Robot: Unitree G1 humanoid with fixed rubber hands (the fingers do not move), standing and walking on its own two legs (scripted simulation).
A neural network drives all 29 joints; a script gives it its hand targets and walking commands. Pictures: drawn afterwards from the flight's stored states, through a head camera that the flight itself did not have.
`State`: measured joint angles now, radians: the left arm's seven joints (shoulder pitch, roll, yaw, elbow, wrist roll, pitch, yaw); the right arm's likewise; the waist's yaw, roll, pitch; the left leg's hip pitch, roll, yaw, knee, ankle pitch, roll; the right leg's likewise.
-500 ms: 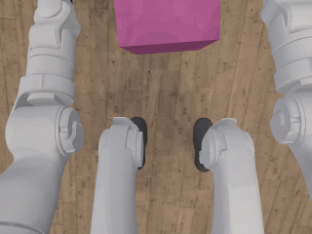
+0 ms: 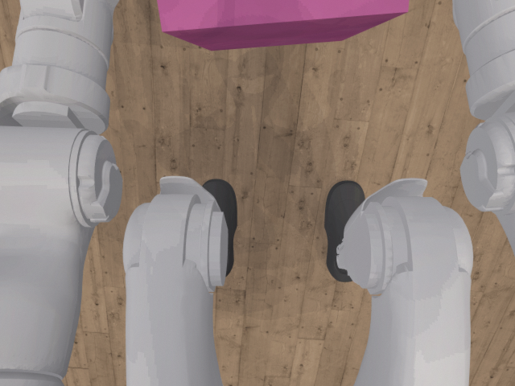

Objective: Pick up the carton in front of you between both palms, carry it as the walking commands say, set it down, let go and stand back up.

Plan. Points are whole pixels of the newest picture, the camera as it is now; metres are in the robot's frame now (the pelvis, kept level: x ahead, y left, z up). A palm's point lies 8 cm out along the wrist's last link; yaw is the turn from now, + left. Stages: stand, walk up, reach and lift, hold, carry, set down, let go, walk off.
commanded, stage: reach and lift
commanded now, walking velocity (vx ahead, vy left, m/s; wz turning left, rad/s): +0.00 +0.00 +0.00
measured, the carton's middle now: out of the picture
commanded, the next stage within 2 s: none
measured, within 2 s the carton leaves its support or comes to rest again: leaves its support in 0.70 s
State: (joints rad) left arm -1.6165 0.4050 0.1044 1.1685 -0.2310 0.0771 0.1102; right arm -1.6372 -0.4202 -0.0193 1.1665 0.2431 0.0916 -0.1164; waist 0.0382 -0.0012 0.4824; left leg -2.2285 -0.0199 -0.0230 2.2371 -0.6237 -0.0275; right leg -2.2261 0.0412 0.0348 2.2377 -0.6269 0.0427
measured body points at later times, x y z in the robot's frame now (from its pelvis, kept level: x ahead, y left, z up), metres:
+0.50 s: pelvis -0.01 +0.00 +0.00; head +0.38 +0.01 +0.22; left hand +0.57 +0.18 -0.18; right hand +0.59 -0.13 -0.18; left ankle +0.10 +0.12 -0.33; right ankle +0.10 -0.13 -0.33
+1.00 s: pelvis -0.01 +0.00 +0.07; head +0.29 +0.01 +0.40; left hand +0.53 +0.18 -0.02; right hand +0.54 -0.13 -0.01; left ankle +0.10 +0.13 -0.33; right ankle +0.10 -0.13 -0.33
